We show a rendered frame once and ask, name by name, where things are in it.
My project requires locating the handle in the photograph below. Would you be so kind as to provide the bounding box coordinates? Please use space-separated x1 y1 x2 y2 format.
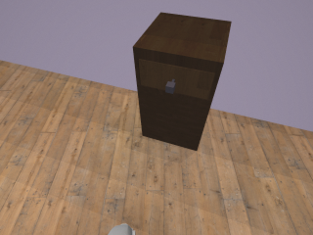
165 78 176 94

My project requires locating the cabinet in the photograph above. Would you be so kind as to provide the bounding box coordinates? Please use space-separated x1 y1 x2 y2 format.
133 12 232 151

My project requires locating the drawer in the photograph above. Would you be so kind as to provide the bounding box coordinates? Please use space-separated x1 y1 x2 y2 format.
138 59 215 100

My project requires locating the robot left thigh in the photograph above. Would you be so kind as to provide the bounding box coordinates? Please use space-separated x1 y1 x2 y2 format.
108 224 136 235

